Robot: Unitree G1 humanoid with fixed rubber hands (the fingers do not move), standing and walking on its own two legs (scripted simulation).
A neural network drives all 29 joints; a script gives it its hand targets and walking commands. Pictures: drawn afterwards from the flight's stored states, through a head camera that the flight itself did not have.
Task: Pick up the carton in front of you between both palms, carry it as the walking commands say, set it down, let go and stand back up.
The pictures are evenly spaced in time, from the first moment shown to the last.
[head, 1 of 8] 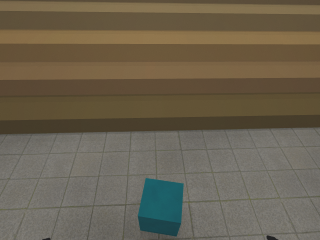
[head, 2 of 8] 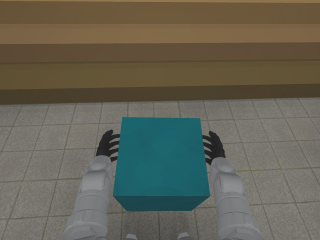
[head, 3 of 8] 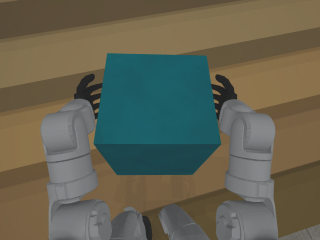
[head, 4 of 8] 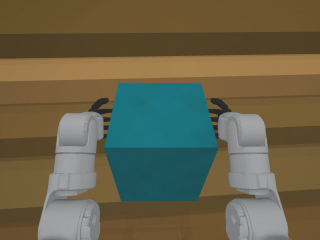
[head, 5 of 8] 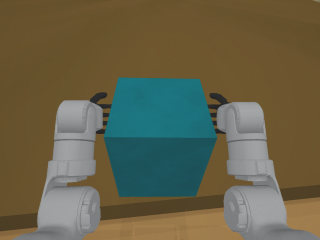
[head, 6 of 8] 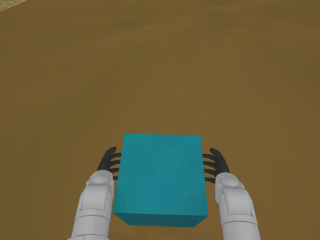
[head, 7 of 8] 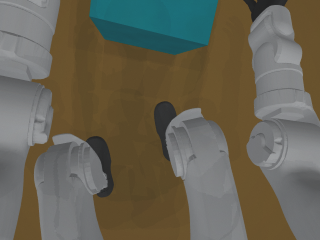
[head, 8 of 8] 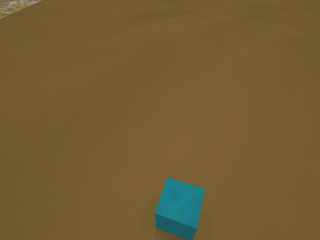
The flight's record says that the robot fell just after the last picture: no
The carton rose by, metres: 2.35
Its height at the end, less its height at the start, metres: +1.60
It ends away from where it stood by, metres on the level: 4.57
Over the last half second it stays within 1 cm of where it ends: yes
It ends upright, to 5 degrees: yes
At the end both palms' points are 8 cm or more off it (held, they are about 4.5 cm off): yes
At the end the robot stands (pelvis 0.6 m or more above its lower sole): yes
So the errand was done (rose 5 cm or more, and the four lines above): yes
